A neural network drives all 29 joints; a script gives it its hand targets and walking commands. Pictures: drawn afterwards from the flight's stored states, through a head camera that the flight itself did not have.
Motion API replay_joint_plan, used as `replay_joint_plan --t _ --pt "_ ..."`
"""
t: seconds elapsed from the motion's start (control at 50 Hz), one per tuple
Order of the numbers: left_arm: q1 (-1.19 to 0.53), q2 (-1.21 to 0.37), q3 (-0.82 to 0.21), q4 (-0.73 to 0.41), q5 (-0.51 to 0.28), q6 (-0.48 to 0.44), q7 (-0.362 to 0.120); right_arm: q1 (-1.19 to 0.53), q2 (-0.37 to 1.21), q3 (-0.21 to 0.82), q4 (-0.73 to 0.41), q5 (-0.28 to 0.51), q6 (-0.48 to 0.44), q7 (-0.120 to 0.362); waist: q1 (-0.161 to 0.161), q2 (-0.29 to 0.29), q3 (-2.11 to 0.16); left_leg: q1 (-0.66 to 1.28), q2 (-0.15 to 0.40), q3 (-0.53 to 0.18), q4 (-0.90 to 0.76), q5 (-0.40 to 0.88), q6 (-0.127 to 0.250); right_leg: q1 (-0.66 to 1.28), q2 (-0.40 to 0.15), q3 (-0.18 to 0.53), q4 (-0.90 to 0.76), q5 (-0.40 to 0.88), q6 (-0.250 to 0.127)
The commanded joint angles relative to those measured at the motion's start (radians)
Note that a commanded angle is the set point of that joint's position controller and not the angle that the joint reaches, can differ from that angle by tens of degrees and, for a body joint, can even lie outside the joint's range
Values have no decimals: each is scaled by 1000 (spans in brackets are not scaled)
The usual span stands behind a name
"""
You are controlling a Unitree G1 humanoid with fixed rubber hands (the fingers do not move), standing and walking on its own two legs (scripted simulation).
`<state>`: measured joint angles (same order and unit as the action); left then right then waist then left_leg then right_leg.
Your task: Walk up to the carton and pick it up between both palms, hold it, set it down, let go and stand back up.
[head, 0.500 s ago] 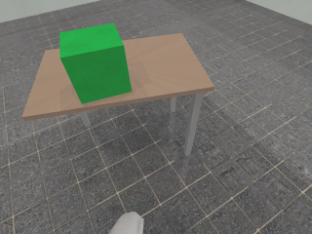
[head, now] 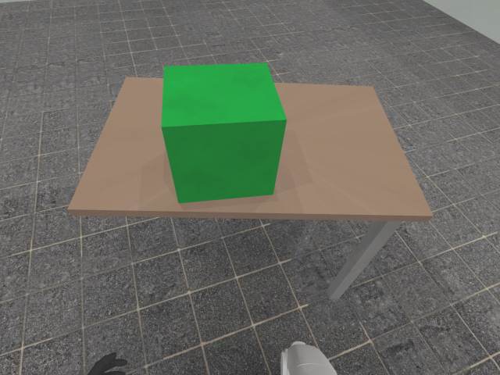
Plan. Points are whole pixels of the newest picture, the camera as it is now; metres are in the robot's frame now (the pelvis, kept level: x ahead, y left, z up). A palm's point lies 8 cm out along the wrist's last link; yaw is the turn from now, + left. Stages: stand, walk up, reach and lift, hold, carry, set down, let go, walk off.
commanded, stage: walk up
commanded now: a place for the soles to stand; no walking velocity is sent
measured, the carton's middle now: (221, 134) +0.59 +0.05 +0.01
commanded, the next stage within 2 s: none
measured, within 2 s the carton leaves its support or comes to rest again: neither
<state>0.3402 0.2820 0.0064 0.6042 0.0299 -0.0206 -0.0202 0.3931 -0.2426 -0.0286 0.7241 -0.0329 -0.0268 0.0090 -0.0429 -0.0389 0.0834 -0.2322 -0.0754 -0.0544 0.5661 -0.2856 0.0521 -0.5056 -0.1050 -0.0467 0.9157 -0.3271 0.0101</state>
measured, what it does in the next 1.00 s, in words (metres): steps on the spot: right foot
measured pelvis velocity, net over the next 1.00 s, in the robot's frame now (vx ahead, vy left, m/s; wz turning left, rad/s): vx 0.05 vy -0.02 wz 0.18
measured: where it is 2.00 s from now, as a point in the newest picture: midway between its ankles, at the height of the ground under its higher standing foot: outside the picture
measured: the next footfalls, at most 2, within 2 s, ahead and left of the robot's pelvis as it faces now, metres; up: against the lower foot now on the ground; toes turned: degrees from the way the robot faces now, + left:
right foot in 0.10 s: +0.15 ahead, -0.13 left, +0.00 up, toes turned -3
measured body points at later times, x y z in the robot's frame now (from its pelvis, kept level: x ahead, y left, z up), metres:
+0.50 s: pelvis +0.04 -0.01 -0.01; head +0.04 +0.01 +0.44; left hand +0.09 +0.27 -0.13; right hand +0.19 -0.25 -0.11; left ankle +0.01 +0.11 -0.73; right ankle +0.13 -0.13 -0.73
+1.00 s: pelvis +0.05 -0.02 +0.00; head +0.06 -0.02 +0.45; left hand +0.07 +0.26 -0.12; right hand +0.20 -0.25 -0.11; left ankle +0.01 +0.11 -0.73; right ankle +0.13 -0.13 -0.73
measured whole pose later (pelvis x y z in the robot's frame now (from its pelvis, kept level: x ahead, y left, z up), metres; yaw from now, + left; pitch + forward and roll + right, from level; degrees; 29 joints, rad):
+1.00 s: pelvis +0.05 -0.02 +0.00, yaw +10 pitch -1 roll +0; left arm 0.32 0.29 -0.01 0.74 0.00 0.01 -0.02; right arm 0.29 -0.27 -0.01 0.68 0.00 0.01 0.01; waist 0.02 0.00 0.03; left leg -0.23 -0.02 -0.09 0.58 -0.33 -0.01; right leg -0.33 -0.10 -0.16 0.56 -0.21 0.00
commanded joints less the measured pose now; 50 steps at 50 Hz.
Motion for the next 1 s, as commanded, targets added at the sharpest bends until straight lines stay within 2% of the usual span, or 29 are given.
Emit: replay_joint_plan --t 0.0,0.02,0.04,0.06,0.08,0.1,0.12,0.14,0.16,0.18,0.22,0.24,0.28,0.3,0.32,0.34,0.36,0.38,0.4,0.46,0.52,0.66,0.72,0.76,0.8,0.84,0.88,0.96,0.98 --pt "71 60 15 -58 -2 -18 23 -23 -183 -43 -98 10 -7 -9 28 132 -76 -66 208 -155 -20 722 122 207 55 -41 -193 156 -10" --pt "70 70 21 -58 1 -17 27 -39 -191 -41 -109 18 1 -10 40 106 -93 -85 197 -165 22 677 92 271 67 -47 -260 222 -22" --pt "92 79 27 -56 5 -20 29 -56 -191 -34 -118 28 7 -10 64 79 -111 -127 185 -182 57 558 55 360 64 -41 -350 323 -42" --pt "79 114 33 -61 9 -20 33 -51 -181 -26 -128 38 7 -9 75 32 -114 -173 162 -202 92 426 7 417 18 18 -399 427 -71" --pt "73 152 38 -69 18 -20 37 -4 -140 -10 -138 47 3 -7 69 -61 -167 -219 97 -162 199 210 -39 480 -138 174 -419 543 -128" --pt "43 182 39 -82 -6 -9 36 93 -100 6 -126 40 17 -14 34 -115 -211 -145 13 -84 345 -191 -75 404 -323 333 -470 542 -241" --pt "-22 210 58 -78 -40 8 40 99 -120 -4 -109 23 45 -27 20 -135 -206 -124 21 -23 418 -349 -86 333 -360 405 -505 395 -335" --pt "-31 181 50 -80 -43 12 44 41 -148 -15 -117 10 58 -31 50 -130 -146 -165 28 -36 466 -376 -91 284 -345 412 -541 322 -341" --pt "-15 154 39 -68 -32 14 45 4 -148 -22 -120 9 59 -31 76 -123 -101 -197 29 -43 473 -390 -95 268 -299 344 -553 314 -312" --pt "-15 159 40 -60 -17 19 50 0 -136 -21 -118 13 60 -28 76 -123 -76 -211 37 -41 472 -382 -102 263 -270 285 -537 343 -288" --pt "-63 171 41 -48 -10 26 52 31 -105 -14 -109 30 51 -19 50 -128 -85 -163 59 -11 337 -336 -104 244 -215 179 -509 291 -242" --pt "-80 174 41 -46 -10 30 49 29 -104 -16 -108 34 44 -16 44 -125 -96 -139 56 19 251 -280 -106 253 -189 143 -484 285 -221" --pt "-105 173 34 -37 -21 33 41 38 -104 -23 -99 29 29 -10 25 -116 -141 -17 47 66 46 -70 -93 235 -155 91 -423 259 -178" --pt "-106 175 31 -36 -30 33 35 21 -116 -29 -108 22 22 -8 18 -109 -144 40 51 52 -24 39 -74 190 -155 77 -404 235 -149" --pt "-97 172 29 -40 -39 31 27 -6 -139 -36 -123 15 18 -6 17 -89 -149 72 74 -7 -35 75 -45 136 -161 68 -401 183 -115" --pt "-83 133 16 -52 -58 30 15 -35 -181 -45 -139 7 12 -7 31 22 -151 37 169 -185 -82 -40 8 87 -116 28 -371 31 -57" --pt "-85 110 18 -39 -59 41 16 -94 -241 -58 -136 38 13 -6 56 119 -102 -210 244 -278 -164 -216 64 248 -15 -15 -316 -69 -25" --pt "-87 109 20 -22 -48 45 14 -163 -219 -48 -141 46 10 -4 74 125 -55 -294 233 -248 -191 -247 60 325 -7 8 -327 -37 -26" --pt "-89 122 19 -13 -45 41 9 -178 -172 -31 -150 47 5 -2 68 99 -40 -260 205 -197 -192 -176 31 304 -9 6 -366 19 -25" --pt "-66 138 22 12 -25 16 6 -153 -173 -20 -154 48 -1 -1 63 131 -51 -196 177 -153 -157 -4 -7 309 -33 27 -405 129 -40" --pt "-51 133 17 26 -29 6 4 -138 -176 -17 -148 42 -1 2 56 124 -85 -127 175 -140 -147 60 -7 307 -33 20 -424 150 -41" --pt "-12 149 26 55 -31 6 5 -117 -176 -23 -147 44 1 -3 56 54 -81 -120 152 -141 -143 33 -7 326 -37 24 -447 146 -52" --pt "-5 141 26 58 -34 6 5 -126 -181 -25 -145 38 2 -6 59 36 -94 -107 147 -136 -136 44 -7 326 -42 26 -452 160 -57" --pt "-4 145 26 55 -33 7 6 -122 -180 -27 -141 38 1 -8 61 52 -100 -115 143 -129 -132 54 -6 337 -50 25 -450 168 -60" --pt "-13 152 30 55 -32 8 8 -124 -171 -26 -141 38 1 -7 57 33 -82 -124 140 -133 -124 61 -9 328 -60 24 -450 171 -64" --pt "-2 155 31 58 -35 9 8 -125 -168 -28 -139 37 6 -7 66 24 -76 -116 128 -115 -106 45 -6 297 -67 40 -469 146 -69" --pt "-7 165 35 59 -35 11 9 -117 -160 -28 -137 32 8 -6 60 45 -60 -128 122 -116 -105 31 -15 296 -72 43 -479 103 -73" --pt "-16 168 35 56 -35 16 11 -95 -161 -27 -129 37 4 -7 64 25 -72 -134 112 -121 -106 3 -16 297 -79 50 -487 46 -76" --pt "-6 171 43 48 -9 20 3 -10 -151 -31 -122 14 -4 -12 46 4 -103 -95 132 -170 -144 -165 10 284 -49 24 -443 -124 -77"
